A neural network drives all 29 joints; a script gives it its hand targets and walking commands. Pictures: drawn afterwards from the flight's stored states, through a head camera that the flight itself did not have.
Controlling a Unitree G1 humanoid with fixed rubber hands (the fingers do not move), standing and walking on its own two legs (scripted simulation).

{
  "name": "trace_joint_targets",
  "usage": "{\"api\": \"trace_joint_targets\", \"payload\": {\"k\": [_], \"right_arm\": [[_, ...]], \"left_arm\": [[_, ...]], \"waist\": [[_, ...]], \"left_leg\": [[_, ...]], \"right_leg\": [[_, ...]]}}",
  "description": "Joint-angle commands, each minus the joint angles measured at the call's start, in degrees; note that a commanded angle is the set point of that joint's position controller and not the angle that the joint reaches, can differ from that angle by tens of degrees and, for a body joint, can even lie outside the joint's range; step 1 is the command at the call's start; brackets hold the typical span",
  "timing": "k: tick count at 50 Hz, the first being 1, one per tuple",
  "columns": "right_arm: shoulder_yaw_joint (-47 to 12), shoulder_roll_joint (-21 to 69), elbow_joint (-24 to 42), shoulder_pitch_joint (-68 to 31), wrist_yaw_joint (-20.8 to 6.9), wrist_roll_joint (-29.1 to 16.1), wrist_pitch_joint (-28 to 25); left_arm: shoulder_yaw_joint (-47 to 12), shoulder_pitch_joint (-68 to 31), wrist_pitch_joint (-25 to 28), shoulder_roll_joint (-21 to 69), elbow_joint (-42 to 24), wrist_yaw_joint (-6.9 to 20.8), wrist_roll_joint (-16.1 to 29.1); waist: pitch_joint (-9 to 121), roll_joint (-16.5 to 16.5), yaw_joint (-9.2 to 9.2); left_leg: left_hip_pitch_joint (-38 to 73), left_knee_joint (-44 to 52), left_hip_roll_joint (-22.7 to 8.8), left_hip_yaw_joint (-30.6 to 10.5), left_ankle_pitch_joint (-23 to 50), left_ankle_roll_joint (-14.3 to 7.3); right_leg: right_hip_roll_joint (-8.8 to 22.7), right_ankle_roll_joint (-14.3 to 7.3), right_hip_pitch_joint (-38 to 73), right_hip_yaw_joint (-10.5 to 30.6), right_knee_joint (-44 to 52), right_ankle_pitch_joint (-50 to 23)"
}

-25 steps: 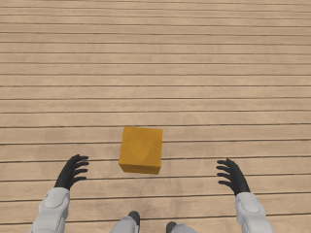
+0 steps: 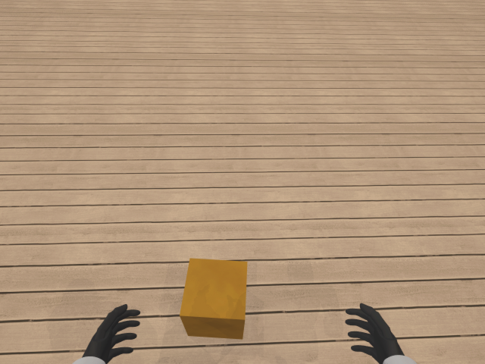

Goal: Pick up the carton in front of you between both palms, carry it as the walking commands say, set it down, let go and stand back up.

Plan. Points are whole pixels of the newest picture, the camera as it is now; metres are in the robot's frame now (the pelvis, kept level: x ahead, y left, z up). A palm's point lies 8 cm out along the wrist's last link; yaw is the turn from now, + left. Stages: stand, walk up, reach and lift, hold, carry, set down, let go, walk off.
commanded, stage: let go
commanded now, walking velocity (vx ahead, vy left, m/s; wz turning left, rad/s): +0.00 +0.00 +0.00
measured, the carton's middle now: (216, 299) +0.45 +0.08 -0.65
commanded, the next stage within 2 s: stand in 0.12 s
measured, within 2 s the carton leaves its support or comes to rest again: neither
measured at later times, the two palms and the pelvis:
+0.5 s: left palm out of the picture +0.15 +0.30 -0.09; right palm out of the picture +0.15 -0.27 -0.08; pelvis +0.02 +0.01 -0.01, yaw -1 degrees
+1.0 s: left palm out of the picture +0.13 +0.31 -0.10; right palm out of the picture +0.12 -0.28 -0.09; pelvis +0.01 +0.02 +0.00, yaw -1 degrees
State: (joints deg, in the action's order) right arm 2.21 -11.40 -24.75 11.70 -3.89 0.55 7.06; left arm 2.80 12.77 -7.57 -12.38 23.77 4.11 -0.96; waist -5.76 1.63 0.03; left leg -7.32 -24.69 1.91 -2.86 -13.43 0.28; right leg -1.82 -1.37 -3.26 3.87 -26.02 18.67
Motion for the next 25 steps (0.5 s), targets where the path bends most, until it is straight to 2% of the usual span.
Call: {"api": "trace_joint_targets", "payload": {"k": [1,5,6,7,9,11,13,18,25], "right_arm": [[1.91,-5.33,5.24,-1.12,0.15,0.26,-0.45],[2.00,-5.36,5.37,-1.55,0.08,0.43,-0.52],[0.95,-6.64,9.03,-4.20,1.93,0.82,2.43],[2.68,-12.44,-3.48,-3.31,4.20,1.23,-0.81],[2.34,-12.09,-5.53,-2.53,5.02,1.73,-3.39],[1.93,-11.66,-7.40,-4.25,5.02,1.89,-4.89],[1.87,-12.20,-9.11,-5.45,4.80,1.87,-5.92],[1.79,-13.78,-12.99,-5.15,5.07,1.71,-7.17],[1.97,-15.56,-16.37,-4.91,5.48,1.53,-7.65]], "left_arm": [[1.60,-0.95,0.57,-5.44,-5.17,-0.24,0.02],[1.43,-1.23,0.72,-5.40,-5.09,-0.33,0.12],[1.68,1.69,2.71,-5.74,-1.73,-1.31,1.63],[3.04,-2.67,3.77,-13.68,2.63,-3.71,-0.39],[2.47,-1.81,4.86,-12.17,2.31,-4.45,-1.00],[2.03,-2.20,5.40,-11.10,3.00,-4.54,-1.15],[1.91,-2.12,6.03,-11.81,4.48,-4.45,-1.22],[1.71,-1.49,6.85,-13.47,7.40,-4.96,-1.07],[1.47,-0.85,7.22,-14.89,10.35,-5.53,-0.97]], "waist": [[4.65,-0.37,0.04],[5.18,-0.56,-0.11],[8.43,1.47,-0.88],[6.25,1.77,-0.18],[6.84,0.81,0.00],[5.97,-1.45,-0.26],[7.28,-2.54,-0.47],[9.70,-2.13,-0.22],[9.87,-2.16,0.01]], "left_leg": [[10.36,0.36,1.18,2.39,15.70,0.48],[10.88,0.53,0.99,1.98,17.56,0.44],[12.55,-1.11,0.80,1.33,21.35,-0.15],[-0.24,-2.94,-3.65,0.57,13.69,0.51],[-2.78,-2.13,-3.44,-0.21,4.80,0.43],[-3.88,-0.72,-3.98,-1.51,0.40,0.12],[-3.87,-0.99,-4.58,-2.10,3.74,-0.36],[-1.19,-2.99,-5.18,-2.37,14.48,-0.77],[0.74,-3.16,-5.84,-3.27,19.14,-1.23]], "right_leg": [[0.65,2.55,-8.97,-1.65,5.40,-18.16],[0.38,2.58,-8.85,-1.82,5.13,-18.97],[-0.65,3.27,-8.59,-1.81,3.35,-19.84],[2.72,3.58,-9.99,-0.51,2.67,-14.23],[3.48,2.52,-10.46,1.64,2.86,-7.23],[3.52,1.88,-11.48,2.35,2.94,-3.56],[3.63,1.68,-10.22,2.30,1.88,-7.10],[4.19,1.65,-8.57,2.53,0.63,-15.58],[4.50,1.45,-7.69,2.67,0.22,-18.68]]}}
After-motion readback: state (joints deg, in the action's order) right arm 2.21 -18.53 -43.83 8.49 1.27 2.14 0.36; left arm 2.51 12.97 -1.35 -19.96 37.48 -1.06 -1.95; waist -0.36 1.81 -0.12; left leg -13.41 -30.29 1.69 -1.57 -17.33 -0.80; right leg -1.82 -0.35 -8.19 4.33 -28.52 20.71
